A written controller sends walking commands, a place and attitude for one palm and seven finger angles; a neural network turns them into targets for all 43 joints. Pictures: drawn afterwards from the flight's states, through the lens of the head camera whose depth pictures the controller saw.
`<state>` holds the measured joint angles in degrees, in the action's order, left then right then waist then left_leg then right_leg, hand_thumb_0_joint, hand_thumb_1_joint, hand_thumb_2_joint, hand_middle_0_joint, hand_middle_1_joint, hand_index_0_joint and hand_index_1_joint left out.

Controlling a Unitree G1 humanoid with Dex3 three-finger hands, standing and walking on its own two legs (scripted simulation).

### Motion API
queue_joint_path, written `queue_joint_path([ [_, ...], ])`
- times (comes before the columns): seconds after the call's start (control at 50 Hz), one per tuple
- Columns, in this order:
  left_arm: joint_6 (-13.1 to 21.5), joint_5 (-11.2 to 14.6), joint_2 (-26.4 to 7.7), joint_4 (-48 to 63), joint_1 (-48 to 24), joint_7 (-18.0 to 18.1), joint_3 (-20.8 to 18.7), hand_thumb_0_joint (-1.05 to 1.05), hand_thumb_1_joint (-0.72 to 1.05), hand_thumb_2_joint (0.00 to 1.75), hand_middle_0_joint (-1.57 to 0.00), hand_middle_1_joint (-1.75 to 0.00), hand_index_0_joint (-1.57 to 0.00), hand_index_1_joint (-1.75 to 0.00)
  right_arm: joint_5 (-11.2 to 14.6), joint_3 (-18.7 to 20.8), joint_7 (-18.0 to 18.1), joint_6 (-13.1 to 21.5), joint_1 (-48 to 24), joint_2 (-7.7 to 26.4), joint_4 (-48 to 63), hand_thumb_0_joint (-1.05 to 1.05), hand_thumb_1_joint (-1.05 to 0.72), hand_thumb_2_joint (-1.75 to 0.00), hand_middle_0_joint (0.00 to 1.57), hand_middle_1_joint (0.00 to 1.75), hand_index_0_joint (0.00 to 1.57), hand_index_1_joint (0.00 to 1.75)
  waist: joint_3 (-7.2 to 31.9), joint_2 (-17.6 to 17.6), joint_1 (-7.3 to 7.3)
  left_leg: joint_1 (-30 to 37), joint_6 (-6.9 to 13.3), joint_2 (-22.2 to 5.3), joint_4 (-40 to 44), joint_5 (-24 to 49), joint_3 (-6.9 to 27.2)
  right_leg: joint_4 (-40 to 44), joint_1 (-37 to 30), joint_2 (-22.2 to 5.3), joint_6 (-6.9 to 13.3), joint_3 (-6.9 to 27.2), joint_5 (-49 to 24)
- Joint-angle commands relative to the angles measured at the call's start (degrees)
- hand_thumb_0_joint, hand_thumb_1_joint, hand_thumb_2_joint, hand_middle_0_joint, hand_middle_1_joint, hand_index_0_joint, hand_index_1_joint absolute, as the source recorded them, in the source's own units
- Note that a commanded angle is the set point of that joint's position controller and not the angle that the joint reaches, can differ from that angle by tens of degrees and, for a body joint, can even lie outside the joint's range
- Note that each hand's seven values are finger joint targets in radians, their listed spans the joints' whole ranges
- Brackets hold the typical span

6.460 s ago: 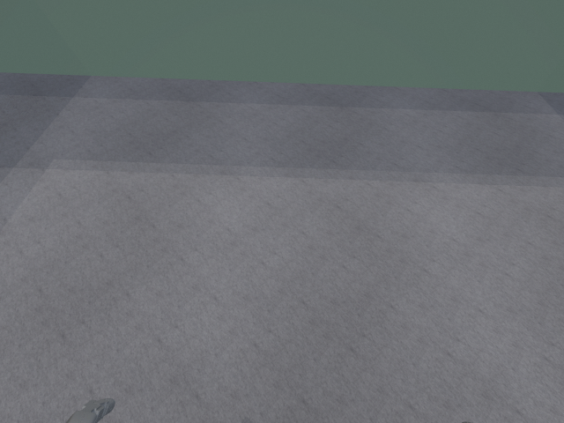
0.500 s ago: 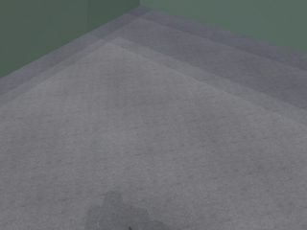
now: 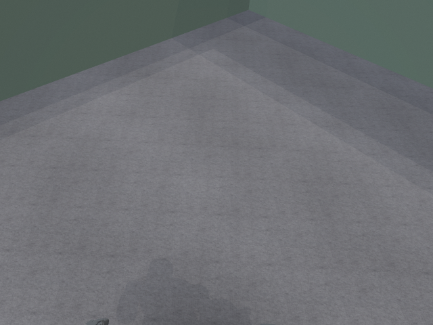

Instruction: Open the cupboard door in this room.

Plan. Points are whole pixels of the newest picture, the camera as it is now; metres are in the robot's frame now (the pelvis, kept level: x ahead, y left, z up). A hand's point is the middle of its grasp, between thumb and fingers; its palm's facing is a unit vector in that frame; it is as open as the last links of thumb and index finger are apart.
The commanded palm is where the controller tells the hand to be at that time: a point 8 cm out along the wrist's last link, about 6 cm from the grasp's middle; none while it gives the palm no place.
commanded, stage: turn or walk to find it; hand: left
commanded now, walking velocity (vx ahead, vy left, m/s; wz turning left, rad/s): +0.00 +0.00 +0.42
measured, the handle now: out of the picture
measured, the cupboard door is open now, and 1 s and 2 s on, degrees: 0 0 0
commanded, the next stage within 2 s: none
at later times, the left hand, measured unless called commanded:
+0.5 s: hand out of the picture -0.04 +0.16 -0.16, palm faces +0.27 -0.93 -0.25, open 7.4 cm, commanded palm none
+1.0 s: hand out of the picture -0.09 +0.21 -0.16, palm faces +0.43 -0.86 -0.27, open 7.4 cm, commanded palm none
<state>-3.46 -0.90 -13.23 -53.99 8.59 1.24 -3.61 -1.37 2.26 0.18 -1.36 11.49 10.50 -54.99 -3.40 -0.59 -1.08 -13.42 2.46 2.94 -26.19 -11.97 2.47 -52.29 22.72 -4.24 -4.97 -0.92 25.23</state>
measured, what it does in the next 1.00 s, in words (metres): steps on the spot, turning left: right foot, then left foot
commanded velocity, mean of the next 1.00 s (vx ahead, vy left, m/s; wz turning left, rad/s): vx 0.00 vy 0.00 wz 0.42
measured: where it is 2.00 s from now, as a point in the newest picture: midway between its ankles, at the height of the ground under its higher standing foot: outside the picture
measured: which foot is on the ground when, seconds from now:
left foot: down 0.00-0.12, up 0.14-0.58, down 0.60-1.00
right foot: up 0.00-0.10, down 0.12-0.60, up 0.62-1.00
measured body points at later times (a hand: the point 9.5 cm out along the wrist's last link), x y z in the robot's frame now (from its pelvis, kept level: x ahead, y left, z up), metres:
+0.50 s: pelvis -0.05 -0.04 +0.00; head -0.02 -0.04 +0.45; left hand -0.05 +0.21 -0.14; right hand +0.05 -0.28 -0.16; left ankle -0.11 +0.11 -0.69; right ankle -0.01 -0.14 -0.74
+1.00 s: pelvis -0.09 -0.02 +0.00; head -0.07 -0.01 +0.45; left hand -0.11 +0.26 -0.14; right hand +0.07 -0.21 -0.15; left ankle -0.10 +0.09 -0.74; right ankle -0.04 -0.14 -0.71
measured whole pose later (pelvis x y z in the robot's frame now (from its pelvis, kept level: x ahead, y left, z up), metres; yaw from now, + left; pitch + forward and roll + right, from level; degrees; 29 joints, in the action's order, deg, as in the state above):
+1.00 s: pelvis -0.09 -0.02 +0.00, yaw +25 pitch -1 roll +0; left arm -3.2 -0.8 -12.8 -54.0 9.1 1.2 -3.5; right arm -1.5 2.5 0.0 -1.7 11.6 10.9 -55.1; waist -3.2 0.2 -1.3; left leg -14.8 1.5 2.8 -27.0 -11.4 2.8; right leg -47.7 20.8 -3.5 -4.3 -1.3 25.6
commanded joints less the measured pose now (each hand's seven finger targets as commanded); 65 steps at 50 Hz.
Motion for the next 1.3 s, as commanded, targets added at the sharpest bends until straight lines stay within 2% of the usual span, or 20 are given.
queue_joint_path([
  [0.0, 1.9, 0.6, -3.1, 5.0, 0.1, 0.2, -0.4, 0.0, 0.9, 0.9, -0.2, -0.3, -0.2, -0.3, -0.3, 3.6, 0.9, 0.3, 2.3, 12.3, 3.3, 0.0, -0.9, -0.9, 0.2, 0.3, 0.2, 0.3, 5.2, 9.7, -0.35, 3.6, 7.5, -15.3, 5.4, 22.5, 17.4, 9.7, -2.3, 1.8, 0.8, -0.5, 0.1],
  [0.08, 3.2, 0.4, -5.7, 3.6, 6.8, 0.6, -1.1, 0.0, 0.9, 0.9, -0.2, -0.3, -0.2, -0.3, 0.6, 3.7, 0.3, 0.2, 1.0, 10.0, 4.0, 0.0, -0.9, -0.9, 0.2, 0.3, 0.2, 0.3, 8.2, 3.6, 2.99, -7.9, 1.8, -9.1, -2.0, 9.6, 14.3, 31.6, -20.8, -0.9, 2.1, 1.3, -15.0],
  [0.1, 3.7, -0.5, -10.5, 3.5, 7.7, 1.1, -2.1, 0.0, 0.9, 0.9, -0.2, -0.3, -0.2, -0.3, 1.1, 3.1, 0.0, 0.3, 2.3, 6.2, 4.8, 0.0, -0.9, -0.9, 0.2, 0.3, 0.2, 0.3, 8.9, -10.4, 3.26, -18.7, -2.2, -2.2, -12.2, -6.0, 6.4, 35.5, -28.1, -13.8, 6.3, 13.8, -14.5],
  [0.12, 3.6, -0.5, -13.2, 4.4, 7.3, 1.1, -2.4, 0.0, 0.9, 0.9, -0.2, -0.3, -0.2, -0.3, 0.6, 3.5, 0.1, -0.1, 0.8, 6.6, 6.0, 0.0, -0.9, -0.9, 0.2, 0.3, 0.2, 0.3, 6.3, -15.7, 4.05, -20.6, -4.2, 1.3, -25.2, -20.7, 1.3, 37.5, -20.8, -24.1, 12.5, 21.4, -20.1],
  [0.18, 3.4, 0.0, -8.3, 6.6, -1.6, 1.1, -1.5, 0.0, 0.9, 0.9, -0.2, -0.3, -0.2, -0.3, -0.2, 4.3, -0.6, -2.1, 2.8, 8.2, 2.6, 0.0, -0.9, -0.9, 0.2, 0.3, 0.2, 0.3, -0.4, -8.2, 0.11, -18.2, -4.3, -2.9, -42.2, -13.2, 3.0, 39.9, -7.0, -16.9, 12.0, 11.5, -6.6],
  [0.24, 4.0, -0.1, -5.9, 6.3, -1.5, 0.9, -0.6, 0.0, 0.9, 0.9, -0.2, -0.3, -0.2, -0.3, -0.1, 3.9, -1.2, -2.3, 5.6, 6.6, 1.0, 0.0, -0.9, -0.9, 0.2, 0.3, 0.2, 0.3, -1.0, -7.1, -1.0, -17.7, -5.6, -3.8, -44.0, -7.7, 0.4, 37.1, -7.9, -12.7, 10.1, 2.6, -15.0],
  [0.46, 3.7, -1.1, -9.9, 2.2, 7.9, 0.8, -2.1, 0.0, 0.9, 0.9, -0.2, -0.3, -0.2, -0.3, 0.8, 2.3, -0.8, -1.1, -1.9, 5.5, 2.9, 0.0, -0.9, -0.9, 0.2, 0.3, 0.2, 0.3, 4.4, -11.0, 3.99, -10.9, -6.2, -5.0, -19.1, -15.9, -5.4, 30.4, -18.3, -16.9, 13.5, 0.3, -31.3],
  [0.54, 2.9, -0.3, -10.0, 1.5, 6.1, 0.5, -2.2, 0.0, 0.9, 0.9, -0.2, -0.3, -0.2, -0.3, 1.0, 2.3, -0.6, 0.0, 3.7, 6.5, 1.5, 0.0, -0.9, -0.9, 0.2, 0.3, 0.2, 0.3, 7.1, -7.4, 0.28, 4.1, -4.8, -4.1, 0.7, -1.2, -7.1, 21.5, -11.3, -14.7, 8.1, -4.8, -28.1],
  [0.56, 2.4, 0.2, -7.8, 2.2, 6.5, 0.4, -1.7, 0.0, 0.9, 0.9, -0.2, -0.3, -0.2, -0.3, 0.7, 2.9, -0.6, 0.6, 5.6, 9.9, 1.2, 0.0, -0.9, -0.9, 0.2, 0.3, 0.2, 0.3, 8.3, 2.5, -0.93, 11.2, -2.9, -9.6, 5.9, 4.0, 0.1, 12.9, -3.6, -10.8, 4.8, -8.0, -18.3],
  [0.58, 2.0, 0.5, -3.8, 4.3, 5.6, -0.1, -0.7, 0.0, 0.9, 0.9, -0.2, -0.3, -0.2, -0.3, 0.3, 4.2, -0.2, 0.8, 6.6, 15.5, 1.7, 0.0, -0.9, -0.9, 0.2, 0.3, 0.2, 0.3, 6.4, 19.3, -1.77, 13.9, 3.2, -23.8, 8.8, 19.4, 18.3, 1.3, 10.6, -3.3, 0.5, -9.7, 7.4],
  [0.6, 1.4, -0.1, -4.4, 5.0, 2.2, 0.2, -0.3, 0.0, 0.9, 0.9, -0.2, -0.3, -0.2, -0.3, 0.2, 4.5, 0.0, 0.2, 7.9, 17.2, 1.0, 0.0, -0.9, -0.9, 0.2, 0.3, 0.2, 0.3, 6.0, 15.3, -3.21, 8.5, 7.7, -27.2, 8.8, 22.3, 17.6, -5.6, 8.6, -3.1, 1.3, -4.2, 10.8],
  [0.72, 1.4, -0.2, -5.0, 1.3, 4.6, -0.8, -1.1, 0.0, 0.9, 0.9, -0.2, -0.3, -0.2, -0.3, 0.3, 2.4, 1.1, 1.1, -1.3, 11.7, 3.2, 0.0, -0.9, -0.9, 0.2, 0.3, 0.2, 0.3, 2.1, 9.4, 1.04, 4.2, 5.3, -16.0, 8.7, 17.9, 7.6, -11.5, 8.0, -2.1, 0.6, -1.1, -3.2],
  [0.9, 1.5, 0.2, -3.5, 4.2, -0.1, 0.0, -0.5, 0.0, 0.9, 0.9, -0.2, -0.3, -0.2, -0.3, -0.1, 3.4, 0.9, 0.6, 2.9, 12.2, 2.9, 0.0, -0.9, -0.9, 0.2, 0.3, 0.2, 0.3, 4.2, 7.9, -1.18, 6.9, 7.9, -16.8, 7.1, 19.1, 15.1, 1.4, 4.5, 0.1, 0.2, -0.2, 1.0],
  [1.02, 2.8, 0.7, -4.0, 3.4, 5.5, 0.3, -0.7, 0.0, 0.9, 0.9, -0.2, -0.3, -0.2, -0.3, 0.2, 3.8, 0.5, 0.1, 0.8, 11.6, 3.6, 0.0, -0.9, -0.9, 0.2, 0.3, 0.2, 0.3, 7.0, 7.9, 1.99, -1.8, 4.4, -12.1, 1.4, 18.0, 16.0, 25.5, -12.9, 2.5, 1.5, -1.7, -10.8],
  [1.04, 3.3, 0.4, -5.7, 3.0, 7.6, 0.5, -1.0, 0.0, 0.9, 0.9, -0.2, -0.3, -0.2, -0.3, 0.6, 3.7, 0.2, 0.2, 0.8, 10.0, 4.0, 0.0, -0.9, -0.9, 0.2, 0.3, 0.2, 0.3, 8.4, 3.8, 2.96, -7.2, 1.7, -9.4, -2.1, 10.8, 13.8, 32.2, -20.5, -1.1, 2.3, 1.1, -14.8],
  [1.06, 3.8, -0.4, -10.5, 2.9, 8.6, 1.0, -2.1, 0.0, 0.9, 0.9, -0.2, -0.3, -0.2, -0.3, 1.1, 3.0, -0.1, 0.3, 1.5, 6.2, 4.9, 0.0, -0.9, -0.9, 0.2, 0.3, 0.2, 0.3, 8.4, -10.8, 3.37, -18.7, -2.5, -2.1, -12.4, -5.5, 5.4, 35.7, -27.6, -14.1, 6.5, 13.6, -15.0],
  [1.08, 3.6, -0.5, -13.0, 4.0, 8.2, 1.0, -2.3, 0.0, 0.9, 0.9, -0.2, -0.3, -0.2, -0.3, 0.6, 3.4, 0.0, -0.1, -0.5, 6.8, 6.2, 0.0, -0.9, -0.9, 0.2, 0.3, 0.2, 0.3, 6.1, -15.4, 4.38, -20.6, -4.2, 1.0, -25.0, -20.8, 1.2, 37.5, -20.2, -23.8, 12.8, 21.0, -19.7],
  [1.12, 3.4, 0.0, -9.3, 5.6, 1.3, 1.4, -2.1, 0.0, 0.9, 0.9, -0.2, -0.3, -0.2, -0.3, 0.0, 4.4, -0.5, -1.9, 1.0, 9.2, 4.0, 0.0, -0.9, -0.9, 0.2, 0.3, 0.2, 0.3, 1.4, -13.0, 1.49, -18.2, -3.7, -2.6, -38.2, -16.1, 4.4, 40.7, -7.9, -19.7, 13.3, 15.4, -5.6],
  [1.16, 3.6, 0.0, -6.6, 6.4, -2.4, 0.9, -0.9, 0.0, 0.9, 0.9, -0.2, -0.3, -0.2, -0.3, -0.3, 4.2, -1.0, -2.3, 3.2, 7.6, 1.7, 0.0, -0.9, -0.9, 0.2, 0.3, 0.2, 0.3, -2.6, -6.8, -0.87, -17.9, -4.6, -3.4, -43.7, -10.0, 1.9, 39.1, -5.2, -14.2, 10.6, 7.2, -8.1],
  [1.28, 4.1, -0.2, -6.5, 4.5, 3.4, 0.9, -0.8, 0.0, 0.9, 0.9, -0.2, -0.3, -0.2, -0.3, -0.1, 3.7, -1.2, -2.4, 3.0, 7.0, 1.2, 0.0, -0.9, -0.9, 0.2, 0.3, 0.2, 0.3, -0.3, -8.4, 1.29, -18.4, -6.8, -4.9, -40.9, -7.4, -0.7, 37.6, -11.7, -13.8, 10.7, 1.8, -12.4],
])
